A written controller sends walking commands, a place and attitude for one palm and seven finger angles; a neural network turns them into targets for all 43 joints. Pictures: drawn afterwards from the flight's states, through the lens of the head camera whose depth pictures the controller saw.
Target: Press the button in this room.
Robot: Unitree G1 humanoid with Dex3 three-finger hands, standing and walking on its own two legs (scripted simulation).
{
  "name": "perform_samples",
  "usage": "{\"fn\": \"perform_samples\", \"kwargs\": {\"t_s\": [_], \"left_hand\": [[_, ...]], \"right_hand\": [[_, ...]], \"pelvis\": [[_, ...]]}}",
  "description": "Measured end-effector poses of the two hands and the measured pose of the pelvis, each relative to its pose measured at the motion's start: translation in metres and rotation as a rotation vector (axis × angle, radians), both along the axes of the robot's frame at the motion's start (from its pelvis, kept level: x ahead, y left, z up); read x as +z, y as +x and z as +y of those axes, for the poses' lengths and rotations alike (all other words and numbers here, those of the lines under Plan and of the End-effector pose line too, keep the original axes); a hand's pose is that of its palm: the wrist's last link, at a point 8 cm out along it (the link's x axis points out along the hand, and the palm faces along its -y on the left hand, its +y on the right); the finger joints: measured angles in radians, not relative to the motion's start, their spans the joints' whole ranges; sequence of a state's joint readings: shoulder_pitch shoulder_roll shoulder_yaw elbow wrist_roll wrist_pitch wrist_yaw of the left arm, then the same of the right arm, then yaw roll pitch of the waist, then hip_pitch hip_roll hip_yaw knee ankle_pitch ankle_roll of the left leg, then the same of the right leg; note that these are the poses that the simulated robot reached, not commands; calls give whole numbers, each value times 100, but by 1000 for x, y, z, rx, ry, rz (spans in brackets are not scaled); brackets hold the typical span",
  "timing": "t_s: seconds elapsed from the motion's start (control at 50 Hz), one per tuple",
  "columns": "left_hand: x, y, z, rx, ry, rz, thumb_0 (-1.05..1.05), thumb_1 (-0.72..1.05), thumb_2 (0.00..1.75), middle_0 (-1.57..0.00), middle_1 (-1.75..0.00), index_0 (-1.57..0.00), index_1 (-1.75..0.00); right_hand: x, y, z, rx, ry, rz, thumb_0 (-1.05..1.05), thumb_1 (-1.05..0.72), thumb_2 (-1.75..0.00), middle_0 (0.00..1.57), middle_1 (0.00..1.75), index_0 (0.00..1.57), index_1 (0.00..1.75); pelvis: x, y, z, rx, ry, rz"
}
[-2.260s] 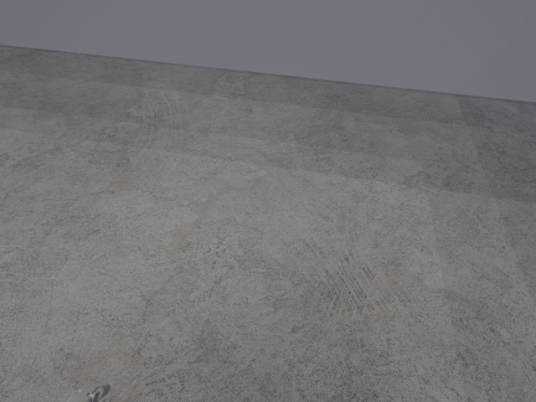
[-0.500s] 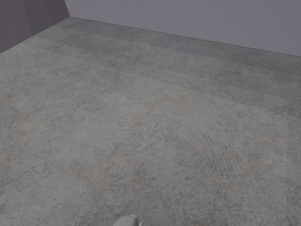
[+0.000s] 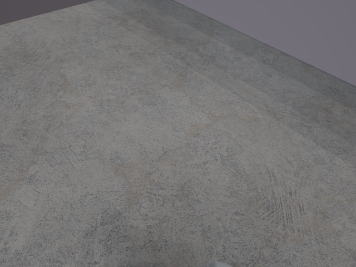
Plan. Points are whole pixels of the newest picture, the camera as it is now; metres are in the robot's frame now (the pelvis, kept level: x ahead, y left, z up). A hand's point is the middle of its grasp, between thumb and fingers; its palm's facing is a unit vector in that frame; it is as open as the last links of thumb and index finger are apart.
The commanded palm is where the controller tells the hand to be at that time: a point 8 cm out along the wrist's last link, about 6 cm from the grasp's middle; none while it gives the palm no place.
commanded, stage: turn or walk to find it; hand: left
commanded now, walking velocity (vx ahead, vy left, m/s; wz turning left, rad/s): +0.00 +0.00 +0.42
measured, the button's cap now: out of the picture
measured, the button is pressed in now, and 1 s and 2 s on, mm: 0 0 0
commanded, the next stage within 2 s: none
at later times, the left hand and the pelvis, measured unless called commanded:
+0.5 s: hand out of the picture +0.01 +0.16 -0.15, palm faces +0.22 -0.94 -0.27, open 7.4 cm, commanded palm none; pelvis -0.04 -0.04 +0.00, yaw +13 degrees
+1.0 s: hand out of the picture -0.12 +0.22 -0.17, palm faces +0.46 -0.85 -0.24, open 7.4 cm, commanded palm none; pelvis -0.08 +0.01 +0.00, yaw +25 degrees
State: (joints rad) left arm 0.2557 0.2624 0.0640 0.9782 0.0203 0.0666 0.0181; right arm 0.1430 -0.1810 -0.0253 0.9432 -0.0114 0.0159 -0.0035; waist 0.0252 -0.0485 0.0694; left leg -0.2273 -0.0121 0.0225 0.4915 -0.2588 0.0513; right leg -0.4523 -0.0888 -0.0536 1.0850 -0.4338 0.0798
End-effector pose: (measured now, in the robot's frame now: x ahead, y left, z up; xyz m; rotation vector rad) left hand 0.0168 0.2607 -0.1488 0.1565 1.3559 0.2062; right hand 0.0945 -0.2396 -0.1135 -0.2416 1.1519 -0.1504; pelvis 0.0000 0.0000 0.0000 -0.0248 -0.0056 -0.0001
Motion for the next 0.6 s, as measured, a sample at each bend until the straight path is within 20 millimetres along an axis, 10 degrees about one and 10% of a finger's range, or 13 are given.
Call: {"fn": "perform_samples", "kwargs": {"t_s": [0.3, 0.6], "left_hand": [[28, 38, -28, 11, 57, -233, 1, 91, 90, -20, -30, -20, -30], [23, -62, -56, 190, 45, -149, 1, 91, 90, -20, -30, -20, -30]], "right_hand": [[-31, -59, -27, 3, 57, 117, 0, -90, -89, 20, 30, 20, 30], [-30, -59, -47, 138, 24, 215, 1, -91, -90, 19, 30, 20, 30]], "pelvis": [[-6, -25, -24, 113, 32, 5], [-1, -45, -38, 280, 42, -7]]}}
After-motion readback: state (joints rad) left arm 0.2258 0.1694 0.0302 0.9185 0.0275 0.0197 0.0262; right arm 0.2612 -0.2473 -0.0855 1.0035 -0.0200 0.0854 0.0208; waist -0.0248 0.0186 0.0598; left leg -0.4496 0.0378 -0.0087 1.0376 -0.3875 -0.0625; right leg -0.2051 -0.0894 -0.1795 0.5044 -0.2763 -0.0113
